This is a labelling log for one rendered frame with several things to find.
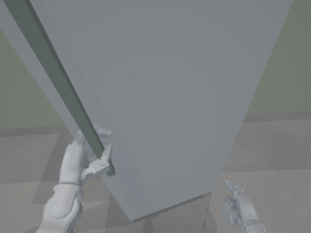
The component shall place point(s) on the robot right hand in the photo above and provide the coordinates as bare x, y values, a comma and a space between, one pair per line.
238, 209

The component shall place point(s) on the handle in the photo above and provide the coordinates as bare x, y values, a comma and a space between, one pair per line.
32, 29

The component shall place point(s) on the left robot forearm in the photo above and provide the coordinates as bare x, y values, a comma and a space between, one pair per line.
64, 210

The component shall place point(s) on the right robot forearm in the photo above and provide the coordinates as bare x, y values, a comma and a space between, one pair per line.
251, 225

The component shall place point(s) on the fridge door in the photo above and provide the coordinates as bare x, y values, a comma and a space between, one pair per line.
172, 79

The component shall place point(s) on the robot left hand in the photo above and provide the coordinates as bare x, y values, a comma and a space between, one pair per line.
76, 156

